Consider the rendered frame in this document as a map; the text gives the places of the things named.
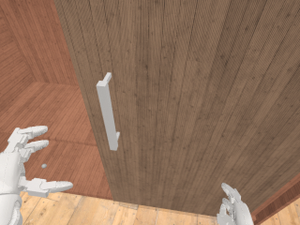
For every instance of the wardrobe door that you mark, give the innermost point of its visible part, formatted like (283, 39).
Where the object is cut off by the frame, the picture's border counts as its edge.
(277, 194)
(203, 92)

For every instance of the left robot forearm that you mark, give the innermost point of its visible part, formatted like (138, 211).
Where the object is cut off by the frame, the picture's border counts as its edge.
(10, 205)

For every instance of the right robot hand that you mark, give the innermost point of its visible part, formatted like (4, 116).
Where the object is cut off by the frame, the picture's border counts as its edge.
(238, 211)

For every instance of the left robot hand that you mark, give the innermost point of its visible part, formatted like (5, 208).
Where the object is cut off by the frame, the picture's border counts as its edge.
(12, 159)

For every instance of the handle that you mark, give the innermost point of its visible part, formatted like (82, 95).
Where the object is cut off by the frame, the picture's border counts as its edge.
(104, 97)

